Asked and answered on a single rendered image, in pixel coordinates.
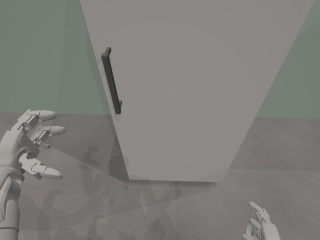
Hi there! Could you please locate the handle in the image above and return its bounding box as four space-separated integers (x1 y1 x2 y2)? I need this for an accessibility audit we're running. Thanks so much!
101 47 122 115

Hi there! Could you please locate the left robot hand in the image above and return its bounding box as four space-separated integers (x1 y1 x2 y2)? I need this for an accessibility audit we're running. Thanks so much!
0 109 66 180

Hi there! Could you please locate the left robot forearm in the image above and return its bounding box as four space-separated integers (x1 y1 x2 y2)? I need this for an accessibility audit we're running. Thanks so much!
0 166 25 240

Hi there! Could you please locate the right robot hand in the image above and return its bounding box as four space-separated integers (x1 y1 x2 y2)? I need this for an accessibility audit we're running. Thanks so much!
243 201 281 240

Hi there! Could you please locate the fridge door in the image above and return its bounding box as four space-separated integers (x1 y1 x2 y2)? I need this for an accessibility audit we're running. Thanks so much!
79 0 315 182

